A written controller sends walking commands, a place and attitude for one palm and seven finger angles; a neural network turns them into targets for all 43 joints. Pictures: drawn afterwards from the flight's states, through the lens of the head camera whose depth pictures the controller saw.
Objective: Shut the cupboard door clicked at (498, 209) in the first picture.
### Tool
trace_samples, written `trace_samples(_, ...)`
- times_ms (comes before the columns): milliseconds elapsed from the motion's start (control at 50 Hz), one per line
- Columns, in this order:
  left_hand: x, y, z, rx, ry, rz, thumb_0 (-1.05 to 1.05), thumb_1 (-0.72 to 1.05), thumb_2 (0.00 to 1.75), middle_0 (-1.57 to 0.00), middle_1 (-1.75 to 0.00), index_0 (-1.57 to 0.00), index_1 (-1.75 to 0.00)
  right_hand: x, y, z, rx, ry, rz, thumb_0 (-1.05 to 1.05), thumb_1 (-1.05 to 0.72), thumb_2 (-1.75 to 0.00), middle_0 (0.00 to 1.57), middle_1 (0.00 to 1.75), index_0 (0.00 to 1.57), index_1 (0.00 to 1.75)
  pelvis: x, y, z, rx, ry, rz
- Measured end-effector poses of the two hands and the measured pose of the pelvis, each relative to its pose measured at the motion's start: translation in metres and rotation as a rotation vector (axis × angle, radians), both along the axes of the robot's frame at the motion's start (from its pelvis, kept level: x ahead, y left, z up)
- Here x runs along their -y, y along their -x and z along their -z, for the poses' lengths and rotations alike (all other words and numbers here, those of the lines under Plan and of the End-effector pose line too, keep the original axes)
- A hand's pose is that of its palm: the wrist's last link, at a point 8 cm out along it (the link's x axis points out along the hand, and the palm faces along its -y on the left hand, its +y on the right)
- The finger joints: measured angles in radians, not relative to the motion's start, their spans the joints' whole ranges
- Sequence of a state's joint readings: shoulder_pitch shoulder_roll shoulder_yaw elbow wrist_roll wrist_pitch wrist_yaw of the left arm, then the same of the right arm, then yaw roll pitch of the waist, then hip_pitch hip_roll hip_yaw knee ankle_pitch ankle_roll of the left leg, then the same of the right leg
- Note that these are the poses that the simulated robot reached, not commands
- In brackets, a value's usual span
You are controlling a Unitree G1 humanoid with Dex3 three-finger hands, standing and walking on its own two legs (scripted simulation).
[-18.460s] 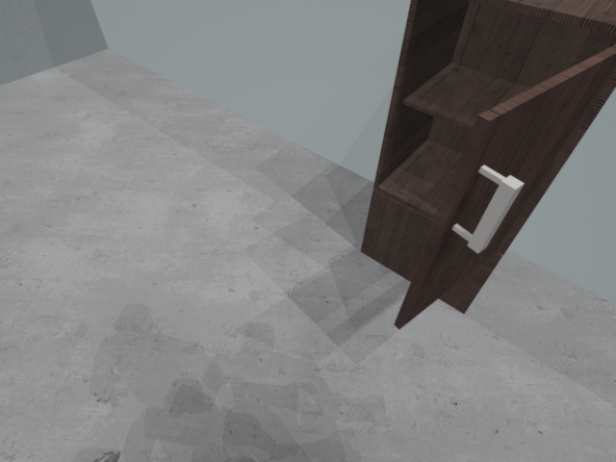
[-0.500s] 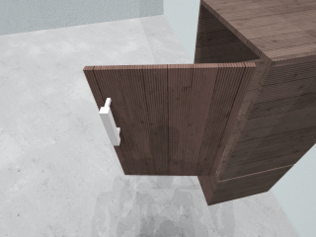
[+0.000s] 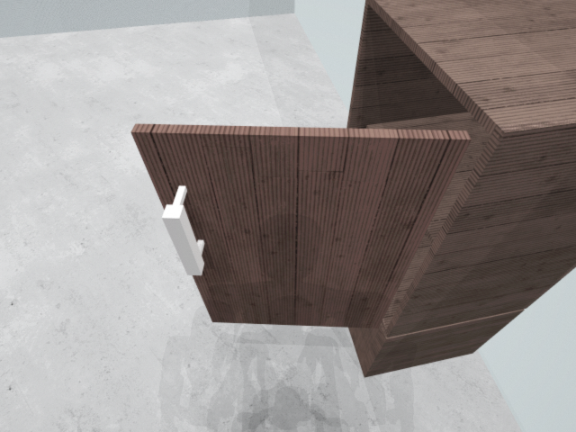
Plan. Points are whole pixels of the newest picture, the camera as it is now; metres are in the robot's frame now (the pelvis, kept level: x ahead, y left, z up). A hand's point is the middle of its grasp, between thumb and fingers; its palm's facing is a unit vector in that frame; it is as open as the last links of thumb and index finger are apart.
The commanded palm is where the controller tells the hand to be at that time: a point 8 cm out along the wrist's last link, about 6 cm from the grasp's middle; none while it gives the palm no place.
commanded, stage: come to a stop and stand still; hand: left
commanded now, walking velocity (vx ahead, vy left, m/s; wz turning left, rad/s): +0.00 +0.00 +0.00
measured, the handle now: (188, 232) +0.39 +0.19 +0.04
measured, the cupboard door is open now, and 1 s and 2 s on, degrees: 76 76 76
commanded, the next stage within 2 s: look again from close up in 0.28 s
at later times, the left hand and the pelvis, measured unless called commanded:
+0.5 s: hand out of the picture +0.02 +0.16 -0.17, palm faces +0.02 -0.98 -0.21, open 7.3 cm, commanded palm none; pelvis +0.01 -0.01 +0.00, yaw +0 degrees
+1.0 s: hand out of the picture +0.01 +0.15 -0.17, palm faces +0.04 -0.98 -0.19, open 7.4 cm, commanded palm none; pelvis +0.01 -0.02 +0.00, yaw +1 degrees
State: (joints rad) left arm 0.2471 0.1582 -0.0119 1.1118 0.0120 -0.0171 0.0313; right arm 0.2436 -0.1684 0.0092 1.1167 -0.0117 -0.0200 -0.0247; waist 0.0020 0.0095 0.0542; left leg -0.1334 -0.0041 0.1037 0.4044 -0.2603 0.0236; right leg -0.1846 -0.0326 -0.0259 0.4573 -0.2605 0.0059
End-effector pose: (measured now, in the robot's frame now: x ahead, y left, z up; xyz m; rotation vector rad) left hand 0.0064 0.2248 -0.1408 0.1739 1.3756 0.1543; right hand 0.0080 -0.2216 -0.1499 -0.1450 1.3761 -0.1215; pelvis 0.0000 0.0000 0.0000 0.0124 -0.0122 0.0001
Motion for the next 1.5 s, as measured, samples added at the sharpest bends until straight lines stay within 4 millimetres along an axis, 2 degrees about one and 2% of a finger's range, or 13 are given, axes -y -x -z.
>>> trace_samples(320,0.006,-0.011,0.000,0.003,-0.003,-0.011,0.00,0.92,0.90,-0.20,-0.30,-0.20,-0.30,0.003,-0.002,0.000,-0.028,-0.005,0.005,0.01,-0.92,-0.90,0.20,0.30,0.20,0.30,0.008,-0.011,-0.001,0.000,-0.001,-0.005)
trace_samples(1020,0.022,0.006,0.003,-0.032,0.022,-0.042,0.01,0.92,0.90,-0.20,-0.30,-0.20,-0.30,0.007,0.002,-0.003,-0.053,-0.002,0.004,0.01,-0.92,-0.90,0.20,0.30,0.20,0.30,0.016,-0.013,-0.002,0.002,0.001,-0.013)
trace_samples(1160,0.019,0.008,0.003,-0.032,0.010,-0.043,0.01,0.92,0.90,-0.20,-0.30,-0.20,-0.30,0.010,0.005,-0.001,-0.049,0.007,0.022,0.01,-0.93,-0.90,0.20,0.30,0.20,0.30,0.016,-0.003,0.000,-0.006,-0.006,-0.003)
trace_samples(1360,0.007,0.004,0.006,0.035,-0.028,-0.004,0.00,0.91,0.90,-0.20,-0.30,-0.20,-0.30,0.021,0.006,0.007,0.032,0.016,0.043,0.01,-0.92,-0.90,0.20,0.30,0.20,0.30,0.016,0.030,0.010,0.000,-0.011,0.008)
trace_samples(1500,0.008,0.002,0.002,0.084,-0.003,0.000,0.00,0.92,0.90,-0.20,-0.30,-0.20,-0.30,0.015,0.025,-0.001,0.023,0.009,0.019,0.00,-0.92,-0.90,0.20,0.30,0.19,0.30,0.014,0.033,0.004,0.000,-0.002,-0.003)
